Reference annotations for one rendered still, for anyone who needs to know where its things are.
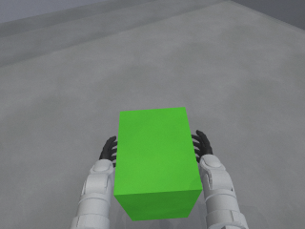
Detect robot right forearm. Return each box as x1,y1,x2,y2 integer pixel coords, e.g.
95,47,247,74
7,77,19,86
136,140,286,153
198,154,249,229

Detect carton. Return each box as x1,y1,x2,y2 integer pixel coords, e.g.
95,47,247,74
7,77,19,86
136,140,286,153
113,107,203,221

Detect robot left hand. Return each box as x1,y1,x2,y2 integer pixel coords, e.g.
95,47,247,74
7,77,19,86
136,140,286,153
99,136,118,168

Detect robot left forearm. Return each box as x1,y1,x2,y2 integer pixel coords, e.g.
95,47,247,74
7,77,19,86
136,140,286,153
69,158,114,229

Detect robot right hand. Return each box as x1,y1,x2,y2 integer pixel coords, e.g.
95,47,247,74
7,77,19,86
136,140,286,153
191,130,214,163

